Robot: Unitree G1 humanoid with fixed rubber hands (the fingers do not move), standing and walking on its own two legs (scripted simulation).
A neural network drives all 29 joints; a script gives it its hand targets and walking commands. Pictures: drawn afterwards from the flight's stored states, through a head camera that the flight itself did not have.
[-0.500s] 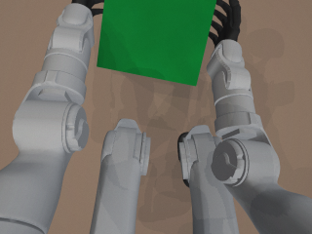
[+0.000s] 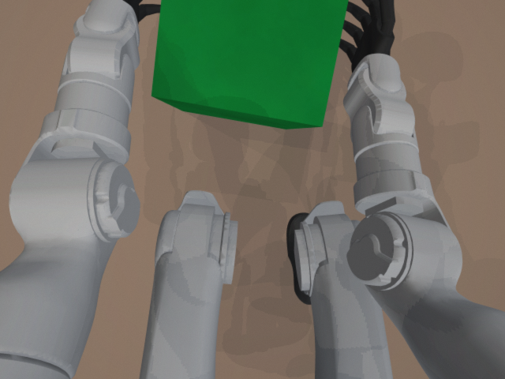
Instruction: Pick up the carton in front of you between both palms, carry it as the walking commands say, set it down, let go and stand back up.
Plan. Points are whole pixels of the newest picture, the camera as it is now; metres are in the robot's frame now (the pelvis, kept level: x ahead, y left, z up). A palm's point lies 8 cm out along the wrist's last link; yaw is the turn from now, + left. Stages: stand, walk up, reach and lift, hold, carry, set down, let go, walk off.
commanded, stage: set down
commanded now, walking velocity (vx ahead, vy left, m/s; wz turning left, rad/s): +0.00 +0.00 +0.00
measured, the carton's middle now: (246, 52) +0.52 +0.07 -0.26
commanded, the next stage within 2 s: let go in 1.64 s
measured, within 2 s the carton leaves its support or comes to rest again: neither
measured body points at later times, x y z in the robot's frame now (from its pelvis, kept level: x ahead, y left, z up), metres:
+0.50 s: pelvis -0.01 +0.00 -0.01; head +0.35 +0.06 +0.25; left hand +0.50 +0.26 -0.22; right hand +0.51 -0.12 -0.20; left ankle +0.09 +0.11 -0.35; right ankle +0.11 -0.12 -0.35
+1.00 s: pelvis -0.01 +0.00 +0.07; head +0.32 +0.06 +0.37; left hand +0.52 +0.28 -0.06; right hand +0.51 -0.11 -0.06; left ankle +0.09 +0.10 -0.35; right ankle +0.10 -0.12 -0.35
